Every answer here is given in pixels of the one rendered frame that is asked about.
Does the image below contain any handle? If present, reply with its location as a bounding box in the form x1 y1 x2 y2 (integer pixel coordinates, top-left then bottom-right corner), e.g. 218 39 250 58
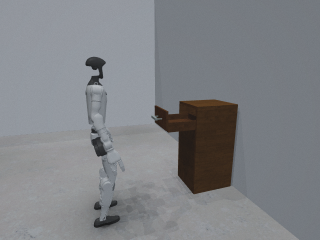
151 115 162 121

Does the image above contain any drawer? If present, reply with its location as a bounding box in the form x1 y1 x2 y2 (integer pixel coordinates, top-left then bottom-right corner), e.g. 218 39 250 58
154 105 196 133

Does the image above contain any right robot hand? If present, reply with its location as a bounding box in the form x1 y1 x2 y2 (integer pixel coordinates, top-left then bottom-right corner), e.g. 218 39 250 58
106 149 125 176

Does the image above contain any robot right foot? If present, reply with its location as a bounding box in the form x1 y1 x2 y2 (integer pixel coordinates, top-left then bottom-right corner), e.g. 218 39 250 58
94 215 120 228

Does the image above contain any right robot upper arm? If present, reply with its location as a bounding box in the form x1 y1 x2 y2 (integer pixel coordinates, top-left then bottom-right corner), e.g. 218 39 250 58
90 85 103 123

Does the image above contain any cabinet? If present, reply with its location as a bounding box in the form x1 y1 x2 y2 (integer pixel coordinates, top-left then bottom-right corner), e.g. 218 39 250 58
178 99 238 194

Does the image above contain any left robot hand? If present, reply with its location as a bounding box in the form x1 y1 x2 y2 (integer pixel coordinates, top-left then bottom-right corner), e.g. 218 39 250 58
106 128 114 143

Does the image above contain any right robot shin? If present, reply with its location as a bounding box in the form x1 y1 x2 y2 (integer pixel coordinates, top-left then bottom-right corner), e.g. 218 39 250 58
99 181 116 221

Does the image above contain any right robot forearm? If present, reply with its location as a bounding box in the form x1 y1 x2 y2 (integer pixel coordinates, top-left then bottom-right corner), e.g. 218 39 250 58
93 114 114 152

